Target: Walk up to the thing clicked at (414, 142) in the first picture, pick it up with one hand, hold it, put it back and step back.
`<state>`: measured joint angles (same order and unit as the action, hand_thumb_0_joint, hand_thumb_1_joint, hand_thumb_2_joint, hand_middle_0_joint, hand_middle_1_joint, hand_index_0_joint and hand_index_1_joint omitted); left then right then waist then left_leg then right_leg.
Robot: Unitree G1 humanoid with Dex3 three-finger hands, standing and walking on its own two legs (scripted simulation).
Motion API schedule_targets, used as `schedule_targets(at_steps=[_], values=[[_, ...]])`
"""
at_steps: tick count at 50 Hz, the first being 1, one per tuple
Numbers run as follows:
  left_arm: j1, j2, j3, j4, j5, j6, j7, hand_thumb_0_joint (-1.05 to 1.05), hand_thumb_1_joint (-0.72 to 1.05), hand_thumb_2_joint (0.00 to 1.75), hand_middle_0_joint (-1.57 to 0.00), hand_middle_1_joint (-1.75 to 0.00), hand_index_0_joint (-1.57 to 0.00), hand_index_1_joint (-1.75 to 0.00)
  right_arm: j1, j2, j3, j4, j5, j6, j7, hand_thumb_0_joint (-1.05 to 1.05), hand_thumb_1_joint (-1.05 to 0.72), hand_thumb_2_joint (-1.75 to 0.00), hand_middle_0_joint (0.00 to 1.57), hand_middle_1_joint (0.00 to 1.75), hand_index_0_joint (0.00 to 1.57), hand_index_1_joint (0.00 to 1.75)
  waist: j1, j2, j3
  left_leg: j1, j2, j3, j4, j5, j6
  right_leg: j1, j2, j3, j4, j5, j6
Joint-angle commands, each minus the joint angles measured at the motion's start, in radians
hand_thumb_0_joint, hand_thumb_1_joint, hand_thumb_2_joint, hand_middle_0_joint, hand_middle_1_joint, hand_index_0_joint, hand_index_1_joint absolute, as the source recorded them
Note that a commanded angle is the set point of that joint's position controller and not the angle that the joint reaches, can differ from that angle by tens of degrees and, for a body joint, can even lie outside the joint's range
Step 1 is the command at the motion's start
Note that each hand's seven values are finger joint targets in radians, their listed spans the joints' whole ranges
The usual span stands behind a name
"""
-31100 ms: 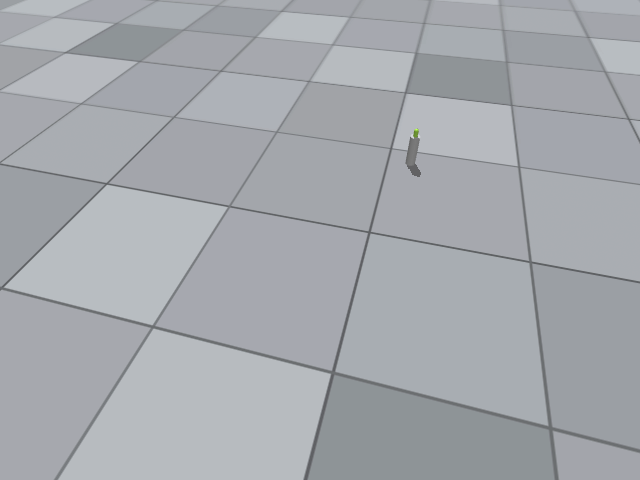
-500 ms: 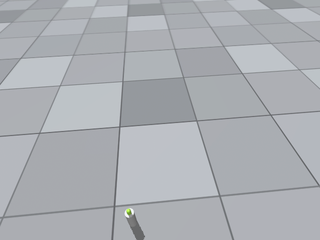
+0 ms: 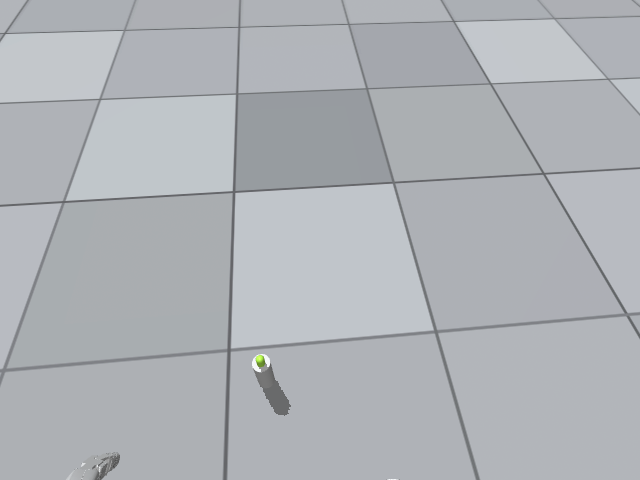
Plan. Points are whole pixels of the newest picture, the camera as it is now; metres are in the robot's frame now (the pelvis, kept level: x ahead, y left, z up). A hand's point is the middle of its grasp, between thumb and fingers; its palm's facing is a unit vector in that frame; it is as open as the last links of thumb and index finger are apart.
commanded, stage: step back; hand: left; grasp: from the side
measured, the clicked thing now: (263, 369) +0.46 +0.16 -0.66
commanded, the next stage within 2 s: none
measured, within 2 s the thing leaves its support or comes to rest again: neither
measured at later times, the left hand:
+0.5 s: hand out of the picture +0.03 +0.27 -0.15, palm faces -0.10 -0.91 -0.40, open 7.3 cm
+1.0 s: hand out of the picture -0.10 +0.30 -0.15, palm faces -0.03 -0.94 -0.33, open 7.3 cm
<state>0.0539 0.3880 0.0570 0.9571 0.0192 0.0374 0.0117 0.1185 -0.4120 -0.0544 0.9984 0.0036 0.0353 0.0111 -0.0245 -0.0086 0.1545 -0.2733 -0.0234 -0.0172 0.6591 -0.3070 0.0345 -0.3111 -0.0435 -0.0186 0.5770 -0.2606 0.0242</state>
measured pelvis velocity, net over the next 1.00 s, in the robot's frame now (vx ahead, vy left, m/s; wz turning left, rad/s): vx -0.22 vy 0.05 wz -0.03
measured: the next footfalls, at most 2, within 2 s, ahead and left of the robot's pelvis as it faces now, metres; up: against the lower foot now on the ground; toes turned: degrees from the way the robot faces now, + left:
right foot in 0.44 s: -0.05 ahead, -0.10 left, +0.00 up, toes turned -1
left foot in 0.80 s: -0.17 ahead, +0.15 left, +0.00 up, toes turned -4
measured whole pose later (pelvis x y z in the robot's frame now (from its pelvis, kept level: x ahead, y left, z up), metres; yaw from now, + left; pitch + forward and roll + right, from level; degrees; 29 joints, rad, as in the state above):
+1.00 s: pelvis -0.22 +0.05 +0.01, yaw -2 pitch -2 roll -2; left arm 0.15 0.39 0.08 0.80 0.01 0.08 0.01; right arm 0.18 -0.35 -0.03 0.88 -0.03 0.02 -0.01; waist 0.00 -0.04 0.15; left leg -0.24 0.01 -0.04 0.55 -0.28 0.02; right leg -0.48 0.13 0.16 1.18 -0.48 -0.01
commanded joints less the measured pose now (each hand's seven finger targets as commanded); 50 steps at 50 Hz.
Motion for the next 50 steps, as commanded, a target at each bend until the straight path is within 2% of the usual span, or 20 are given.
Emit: schedule_targets(at_steps=[1, 2, 3, 6, 10, 14, 20, 22, 23, 25, 26, 30, 36, 39, 40, 41, 42, 43, 46, 50], values=[[-0.053, 0.155, 0.039, -0.131, -0.025, 0.001, 0.015, 0.00, 0.90, 0.90, -0.20, -0.30, -0.20, -0.30, 0.071, -0.246, -0.069, -0.071, -0.035, -0.031, -0.021, 0.00, -0.90, -0.90, 0.20, 0.30, 0.20, 0.30, -0.008, 0.169, -0.230, 0.211, 0.249, -0.295, -0.233, 0.806, 0.094, -0.077, 0.095, 0.058, 0.286, -0.054, -0.063], [-0.024, 0.138, 0.036, -0.126, -0.019, 0.011, 0.022, 0.00, 0.90, 0.90, -0.20, -0.30, -0.20, -0.30, 0.087, -0.251, -0.070, -0.072, -0.038, -0.033, -0.025, 0.00, -0.90, -0.90, 0.20, 0.30, 0.20, 0.30, 0.000, 0.131, -0.230, 0.251, 0.291, -0.302, -0.202, 0.931, 0.132, -0.146, 0.137, 0.125, 0.396, -0.345, -0.059], [-0.003, 0.132, 0.031, -0.129, -0.014, 0.013, 0.030, 0.00, 0.90, 0.90, -0.20, -0.30, -0.20, -0.30, 0.091, -0.287, -0.077, -0.090, -0.032, -0.034, -0.029, 0.00, -0.90, -0.90, 0.20, 0.30, 0.20, 0.30, -0.022, 0.189, -0.246, 0.246, 0.339, -0.360, -0.211, 0.961, 0.145, -0.164, 0.144, 0.177, 0.444, -0.398, -0.056], [-0.002, 0.174, 0.041, -0.110, -0.022, 0.018, 0.035, 0.00, 0.90, 0.90, -0.20, -0.30, -0.20, -0.30, -0.016, -0.225, -0.065, -0.126, -0.042, -0.030, -0.046, 0.00, -0.90, -0.90, 0.20, 0.30, 0.20, 0.30, 0.020, 0.167, -0.194, 0.216, 0.252, -0.239, -0.209, 0.813, 0.093, -0.192, 0.137, 0.239, 0.550, -0.287, -0.055], [0.043, 0.175, 0.048, -0.120, -0.009, 0.011, 0.028, 0.00, 0.90, 0.90, -0.20, -0.30, -0.20, -0.30, 0.016, -0.185, -0.060, -0.150, -0.030, -0.033, -0.057, 0.00, -0.90, -0.90, 0.20, 0.30, 0.20, 0.30, 0.013, 0.114, -0.216, 0.289, 0.243, -0.210, -0.174, 0.763, 0.145, -0.196, 0.134, 0.193, 0.544, -0.229, -0.020], [0.028, 0.165, 0.051, -0.152, -0.007, 0.002, 0.022, 0.00, 0.90, 0.90, -0.20, -0.30, -0.20, -0.30, 0.074, -0.194, -0.070, -0.156, -0.023, -0.030, -0.060, 0.00, -0.90, -0.90, 0.20, 0.30, 0.20, 0.30, -0.023, 0.111, -0.206, 0.329, 0.246, -0.207, -0.165, 0.692, 0.143, -0.176, 0.107, 0.156, 0.338, -0.212, -0.006], [0.126, 0.151, 0.060, -0.127, 0.007, -0.012, 0.011, 0.00, 0.90, 0.90, -0.20, -0.30, -0.20, -0.30, 0.010, -0.213, -0.071, -0.189, -0.019, -0.022, -0.045, 0.00, -0.90, -0.90, 0.20, 0.30, 0.20, 0.30, 0.016, 0.129, -0.240, 0.174, 0.265, -0.220, -0.143, 0.459, 0.159, 0.043, 0.067, 0.066, 0.025, -0.104, -0.046], [0.171, 0.159, 0.066, -0.110, 0.013, -0.019, 0.010, 0.00, 0.90, 0.90, -0.20, -0.30, -0.20, -0.30, -0.027, -0.200, -0.064, -0.194, -0.010, -0.019, -0.039, 0.00, -0.90, -0.90, 0.20, 0.30, 0.20, 0.30, 0.046, 0.065, -0.239, 0.064, 0.231, -0.192, -0.108, 0.331, 0.112, 0.157, 0.051, 0.093, -0.106, 0.076, -0.077], [0.164, 0.203, 0.077, -0.121, 0.021, -0.025, 0.008, 0.00, 0.90, 0.90, -0.20, -0.30, -0.20, -0.30, -0.019, -0.186, -0.061, -0.201, -0.004, -0.019, -0.036, 0.00, -0.90, -0.90, 0.20, 0.30, 0.20, 0.30, 0.035, -0.032, -0.246, -0.048, 0.168, -0.156, -0.046, 0.224, 0.069, 0.211, -0.035, 0.222, -0.088, 0.190, -0.124], [0.062, 0.309, 0.096, -0.175, 0.016, -0.022, 0.002, 0.00, 0.90, 0.90, -0.20, -0.30, -0.20, -0.30, -0.029, -0.152, -0.058, -0.195, -0.002, -0.008, -0.041, 0.00, -0.90, -0.90, 0.20, 0.30, 0.20, 0.30, 0.055, -0.299, -0.132, -0.085, -0.080, -0.022, 0.331, -0.279, -0.029, -0.033, -0.333, 0.556, -0.263, 0.201, -0.356], [0.019, 0.288, 0.093, -0.205, 0.021, -0.026, 0.005, 0.00, 0.90, 0.90, -0.20, -0.30, -0.20, -0.30, 0.000, -0.172, -0.063, -0.183, -0.011, -0.003, -0.040, 0.00, -0.90, -0.90, 0.20, 0.30, 0.20, 0.30, 0.037, -0.250, -0.086, -0.076, -0.067, -0.103, 0.469, -0.320, -0.039, -0.100, -0.349, 0.580, -0.274, 0.209, -0.371], [-0.018, 0.199, 0.080, -0.236, 0.015, -0.027, 0.017, 0.00, 0.90, 0.90, -0.20, -0.30, -0.20, -0.30, 0.080, -0.161, -0.047, -0.148, -0.001, -0.008, -0.032, 0.00, -0.90, -0.90, 0.20, 0.30, 0.20, 0.30, 0.014, -0.125, -0.102, -0.128, -0.118, -0.123, 0.535, -0.197, -0.045, -0.018, -0.175, 0.296, -0.204, 0.321, -0.258], [0.094, 0.197, 0.080, -0.253, 0.022, -0.009, 0.018, 0.00, 0.90, 0.90, -0.20, -0.30, -0.20, -0.30, 0.086, -0.138, -0.030, -0.190, -0.006, -0.028, -0.044, 0.00, -0.90, -0.90, 0.20, 0.30, 0.20, 0.30, 0.063, -0.179, -0.260, -0.164, -0.008, -0.051, 0.054, -0.217, -0.054, 0.362, -0.166, 0.252, -0.059, 0.491, -0.229], [0.075, 0.218, 0.076, -0.261, 0.000, 0.017, 0.006, 0.00, 0.90, 0.90, -0.20, -0.30, -0.20, -0.30, 0.153, -0.133, -0.046, -0.156, -0.024, -0.039, -0.044, 0.00, -0.90, -0.90, 0.20, 0.30, 0.20, 0.30, 0.019, -0.171, -0.259, 0.029, -0.015, 0.033, -0.333, 0.108, -0.043, 0.268, -0.116, 0.200, 0.055, 0.436, -0.169], [0.076, 0.194, 0.065, -0.271, -0.003, 0.024, 0.003, 0.00, 0.90, 0.90, -0.20, -0.30, -0.20, -0.30, 0.150, -0.161, -0.059, -0.156, -0.039, -0.040, -0.044, 0.00, -0.90, -0.90, 0.20, 0.30, 0.20, 0.30, 0.022, -0.115, -0.244, 0.125, 0.034, -0.052, -0.321, 0.195, -0.026, 0.113, -0.082, 0.194, 0.077, 0.288, -0.122], [0.102, 0.150, 0.057, -0.281, -0.007, 0.026, 0.000, 0.00, 0.90, 0.90, -0.20, -0.30, -0.20, -0.30, 0.126, -0.242, -0.079, -0.169, -0.058, -0.040, -0.043, 0.00, -0.90, -0.90, 0.20, 0.30, 0.20, 0.30, 0.031, 0.086, -0.242, 0.218, 0.221, -0.299, -0.337, 0.266, 0.028, -0.100, 0.027, 0.131, 0.197, 0.017, -0.075], [0.041, 0.167, 0.068, -0.292, -0.003, 0.021, 0.011, 0.00, 0.90, 0.90, -0.20, -0.30, -0.20, -0.30, 0.066, -0.342, -0.095, -0.195, -0.052, -0.036, -0.031, 0.00, -0.90, -0.90, 0.20, 0.30, 0.20, 0.30, 0.000, 0.247, -0.192, 0.087, 0.394, -0.468, -0.344, 0.372, 0.167, -0.178, 0.156, 0.096, 0.362, -0.345, -0.035], [-0.021, 0.197, 0.082, -0.293, 0.015, 0.019, 0.022, 0.00, 0.90, 0.90, -0.20, -0.30, -0.20, -0.30, 0.041, -0.369, -0.105, -0.211, -0.043, -0.042, -0.036, 0.00, -0.90, -0.90, 0.20, 0.30, 0.20, 0.30, -0.046, 0.286, -0.147, -0.061, 0.489, -0.578, -0.388, 0.327, 0.279, -0.125, 0.118, 0.219, 0.548, -0.385, -0.027], [0.094, 0.181, 0.085, -0.236, -0.011, 0.017, 0.009, 0.00, 0.90, 0.90, -0.20, -0.30, -0.20, -0.30, -0.056, -0.210, -0.055, -0.227, -0.052, -0.050, -0.047, 0.00, -0.90, -0.90, 0.20, 0.30, 0.20, 0.30, 0.065, 0.120, -0.126, 0.081, 0.258, -0.209, -0.243, 0.600, 0.165, -0.210, 0.151, 0.243, 0.684, -0.239, -0.042], [0.094, 0.165, 0.087, -0.243, 0.001, 0.012, 0.005, 0.00, 0.90, 0.90, -0.20, -0.30, -0.20, -0.30, 0.058, -0.190, -0.060, -0.211, -0.034, -0.047, -0.052, 0.00, -0.90, -0.90, 0.20, 0.30, 0.20, 0.30, 0.014, 0.133, -0.154, 0.253, 0.234, -0.200, -0.178, 0.633, 0.160, -0.251, 0.148, 0.198, 0.578, -0.221, -0.003]])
